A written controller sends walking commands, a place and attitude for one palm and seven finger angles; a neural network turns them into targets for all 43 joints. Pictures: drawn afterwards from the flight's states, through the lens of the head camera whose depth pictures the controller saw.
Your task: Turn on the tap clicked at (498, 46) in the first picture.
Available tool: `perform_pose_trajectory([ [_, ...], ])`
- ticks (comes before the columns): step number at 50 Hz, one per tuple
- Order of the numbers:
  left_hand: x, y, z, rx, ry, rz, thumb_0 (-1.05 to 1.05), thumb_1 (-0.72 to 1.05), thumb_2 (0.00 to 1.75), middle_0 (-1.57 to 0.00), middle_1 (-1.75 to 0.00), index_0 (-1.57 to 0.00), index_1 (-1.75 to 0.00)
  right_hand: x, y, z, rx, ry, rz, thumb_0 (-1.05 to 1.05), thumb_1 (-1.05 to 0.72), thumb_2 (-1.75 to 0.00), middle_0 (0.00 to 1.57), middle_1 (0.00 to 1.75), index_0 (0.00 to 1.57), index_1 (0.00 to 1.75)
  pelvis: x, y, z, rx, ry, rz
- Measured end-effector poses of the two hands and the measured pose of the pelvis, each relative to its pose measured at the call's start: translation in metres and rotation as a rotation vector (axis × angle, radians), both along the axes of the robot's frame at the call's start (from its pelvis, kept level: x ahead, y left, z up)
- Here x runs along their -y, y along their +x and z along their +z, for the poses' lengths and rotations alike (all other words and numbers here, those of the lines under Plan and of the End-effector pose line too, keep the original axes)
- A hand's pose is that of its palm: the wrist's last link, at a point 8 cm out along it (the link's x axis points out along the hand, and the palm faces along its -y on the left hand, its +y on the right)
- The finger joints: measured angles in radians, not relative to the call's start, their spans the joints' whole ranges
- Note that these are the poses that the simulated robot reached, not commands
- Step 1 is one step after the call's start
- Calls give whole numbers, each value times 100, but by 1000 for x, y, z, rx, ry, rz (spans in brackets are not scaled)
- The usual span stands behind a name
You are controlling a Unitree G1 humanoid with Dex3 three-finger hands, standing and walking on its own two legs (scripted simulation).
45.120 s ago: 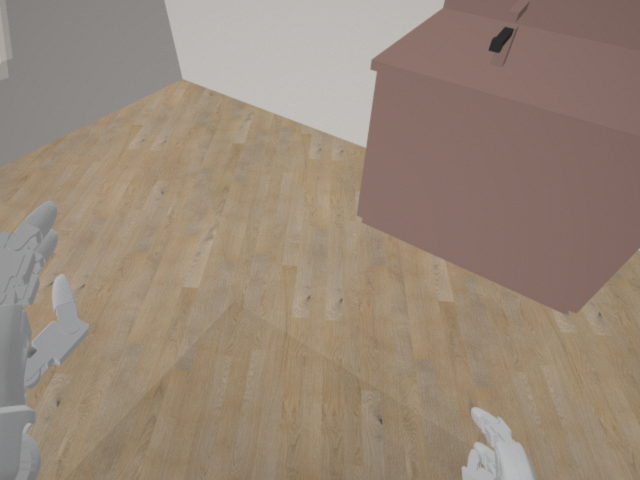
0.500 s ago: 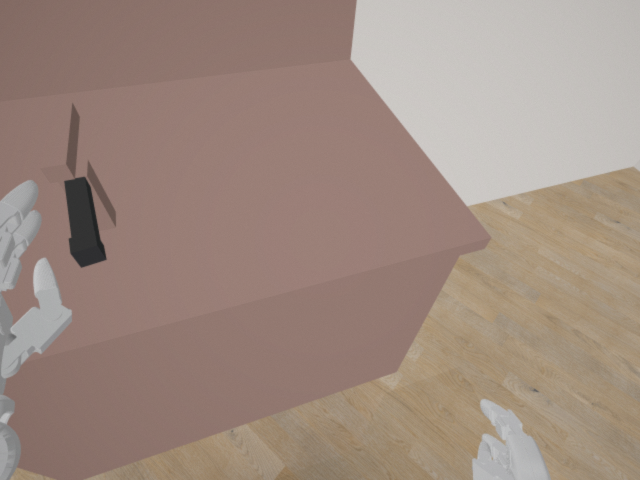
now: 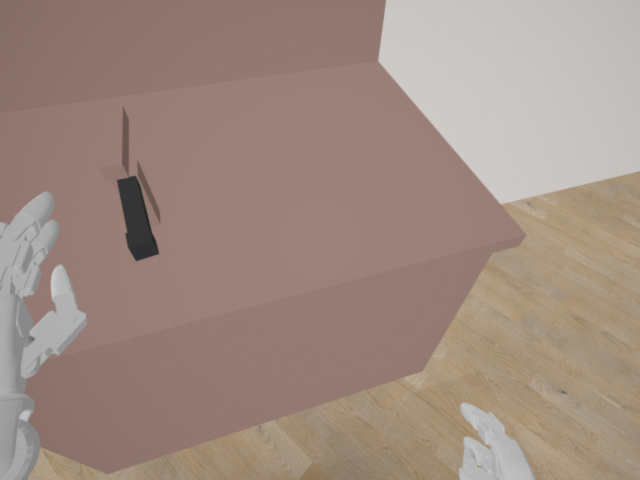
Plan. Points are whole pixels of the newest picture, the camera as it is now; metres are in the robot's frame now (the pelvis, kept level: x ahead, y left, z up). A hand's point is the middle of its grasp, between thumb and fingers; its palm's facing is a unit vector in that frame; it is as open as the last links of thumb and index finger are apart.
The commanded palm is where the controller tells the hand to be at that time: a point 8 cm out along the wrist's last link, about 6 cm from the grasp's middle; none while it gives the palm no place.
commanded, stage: come to a stop and stand still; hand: left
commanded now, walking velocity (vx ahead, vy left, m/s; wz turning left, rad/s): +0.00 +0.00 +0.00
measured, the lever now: (142, 243) +0.36 +0.25 +0.09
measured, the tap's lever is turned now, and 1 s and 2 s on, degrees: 8 8 8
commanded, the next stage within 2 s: look again from close up in 0.44 s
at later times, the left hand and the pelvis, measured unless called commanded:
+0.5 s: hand (26, 328) +0.21 +0.28 +0.16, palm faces +0.41 -0.85 -0.33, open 7.4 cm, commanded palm +0.15 +0.31 +0.18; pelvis -0.01 +0.03 +0.00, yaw +0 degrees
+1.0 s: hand (37, 318) +0.22 +0.27 +0.16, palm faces +0.38 -0.85 -0.36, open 7.4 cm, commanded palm +0.16 +0.31 +0.18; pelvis +0.00 +0.03 +0.00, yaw +0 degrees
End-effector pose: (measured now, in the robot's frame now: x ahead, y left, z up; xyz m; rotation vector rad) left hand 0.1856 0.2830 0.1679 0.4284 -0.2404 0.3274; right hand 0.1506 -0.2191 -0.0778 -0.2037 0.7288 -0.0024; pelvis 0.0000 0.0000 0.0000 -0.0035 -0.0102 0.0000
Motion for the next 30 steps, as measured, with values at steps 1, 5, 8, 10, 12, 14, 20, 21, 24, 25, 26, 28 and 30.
perform_pose_trajectory([
  [1, -3, -1, -3, -10, -6, 2, 1, 89, 90, -21, -30, -21, -31, -1, -1, 0, -9, -12, 2, 1, -91, -90, 20, 30, 20, 30, -2, -1, 0, 2, -1, 4],
  [5, -21, -6, -3, 2, -8, 35, 1, 89, 90, -21, -30, -22, -31, -5, -2, 3, -21, -45, 15, 1, -91, -90, 20, 30, 20, 30, -9, -5, 0, 5, -4, 18],
  [8, -30, -10, 6, 45, 2, 50, 2, 89, 90, -21, -30, -22, -31, -11, 3, 7, -6, -52, 26, 1, -91, -90, 20, 30, 20, 30, -15, -7, 1, 8, -5, 21],
  [10, -32, -13, 13, 73, 8, 48, 2, 89, 90, -21, -30, -22, -31, -16, 7, 9, 12, -50, 30, 1, -91, -90, 20, 30, 20, 30, -19, -8, 1, 10, -5, 18],
  [12, -33, -15, 16, 90, 11, 42, 1, 89, 90, -21, -30, -21, -31, -22, 11, 12, 31, -45, 31, 1, -91, -90, 20, 30, 20, 30, -22, -9, 1, 12, -5, 16],
  [14, -33, -17, 17, 95, 11, 35, 1, 89, 90, -21, -30, -21, -31, -29, 15, 15, 48, -39, 31, 1, -91, -90, 20, 30, 20, 30, -25, -10, 1, 14, -6, 12],
  [20, -38, -19, 5, 51, -13, 43, 1, 89, 90, -21, -30, -21, -31, -45, 21, 20, 77, -21, 34, 1, -91, -90, 20, 30, 20, 30, -31, -12, 1, 20, -8, 3],
  [21, -39, -19, 3, 44, -18, 46, 1, 89, 90, -21, -30, -21, -31, -47, 21, 20, 77, -20, 36, 1, -91, -90, 20, 30, 20, 30, -32, -12, 1, 21, -8, 2],
  [24, -40, -18, -1, 32, -31, 53, 1, 89, 90, -21, -30, -21, -31, -52, 19, 20, 71, -20, 41, 1, -91, -90, 20, 30, 20, 30, -33, -12, 2, 22, -10, 1],
  [25, -40, -17, -1, 31, -33, 53, 1, 89, 90, -21, -30, -21, -31, -52, 19, 19, 66, -21, 42, 1, -91, -90, 20, 30, 20, 30, -33, -12, 2, 22, -10, 1],
  [26, -40, -17, -1, 32, -34, 53, 1, 89, 90, -21, -30, -21, -31, -53, 18, 18, 61, -23, 42, 1, -91, -90, 20, 30, 20, 30, -33, -12, 2, 22, -11, 1],
  [28, -39, -15, 0, 37, -34, 49, 1, 89, 90, -21, -30, -21, -31, -52, 16, 17, 51, -27, 41, 1, -91, -90, 20, 30, 20, 30, -34, -11, 2, 21, -12, 1],
  [30, -38, -13, 2, 42, -29, 44, 1, 89, 90, -21, -30, -21, -31, -51, 14, 16, 40, -31, 36, 1, -91, -90, 20, 30, 20, 30, -34, -10, 2, 20, -13, 0],
])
